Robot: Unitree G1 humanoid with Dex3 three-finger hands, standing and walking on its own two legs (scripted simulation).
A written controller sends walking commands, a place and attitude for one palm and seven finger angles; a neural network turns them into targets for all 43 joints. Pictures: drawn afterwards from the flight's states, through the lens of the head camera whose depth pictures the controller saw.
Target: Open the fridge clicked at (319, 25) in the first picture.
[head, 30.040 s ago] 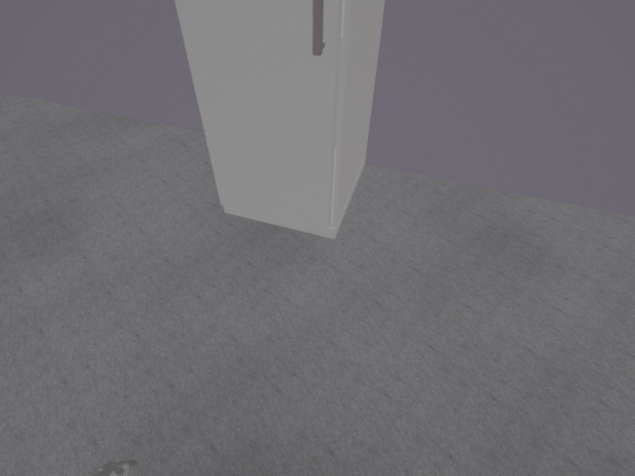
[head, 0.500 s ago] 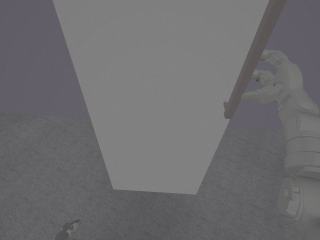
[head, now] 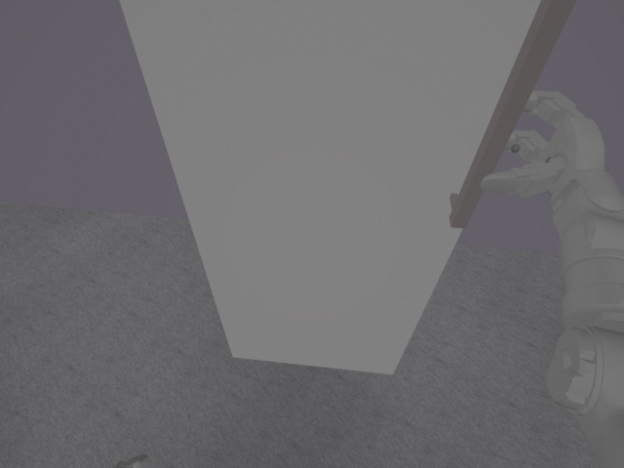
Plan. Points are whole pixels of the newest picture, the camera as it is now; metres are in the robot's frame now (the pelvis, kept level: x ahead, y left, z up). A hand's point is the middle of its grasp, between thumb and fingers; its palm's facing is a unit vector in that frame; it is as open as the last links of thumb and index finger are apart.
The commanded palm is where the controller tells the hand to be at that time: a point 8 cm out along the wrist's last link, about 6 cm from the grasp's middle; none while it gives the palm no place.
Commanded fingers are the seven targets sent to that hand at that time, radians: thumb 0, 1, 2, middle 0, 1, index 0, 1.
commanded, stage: slide the fingers in behind the handle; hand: right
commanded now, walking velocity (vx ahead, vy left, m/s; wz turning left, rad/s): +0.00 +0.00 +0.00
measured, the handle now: (497, 116) +0.50 -0.15 +0.23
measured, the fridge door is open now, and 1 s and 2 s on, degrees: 0 0 0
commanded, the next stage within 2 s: grip the handle and tug to test in 1.58 s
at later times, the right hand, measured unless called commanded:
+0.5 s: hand (500, 153) +0.44 -0.15 +0.22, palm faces -0.03 +1.00 +0.02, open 14.0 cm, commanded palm +0.42 -0.21 +0.21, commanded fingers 0.00 0.50 -0.30 0.30 1.20 0.30 1.20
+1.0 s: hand (489, 154) +0.44 -0.14 +0.22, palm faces +0.00 +1.00 +0.01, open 14.3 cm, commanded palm +0.41 -0.18 +0.21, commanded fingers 0.00 0.50 -0.30 0.30 1.20 0.30 1.20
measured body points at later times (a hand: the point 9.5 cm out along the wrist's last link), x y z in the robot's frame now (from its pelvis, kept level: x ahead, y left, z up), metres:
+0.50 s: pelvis +0.00 -0.01 +0.00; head +0.00 +0.00 +0.45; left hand +0.12 +0.25 -0.10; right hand +0.44 -0.20 +0.22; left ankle -0.03 +0.11 -0.74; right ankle +0.01 -0.11 -0.74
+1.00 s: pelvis +0.00 +0.01 +0.00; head +0.00 +0.02 +0.45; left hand +0.12 +0.27 -0.11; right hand +0.43 -0.19 +0.22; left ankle -0.03 +0.11 -0.74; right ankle +0.01 -0.10 -0.74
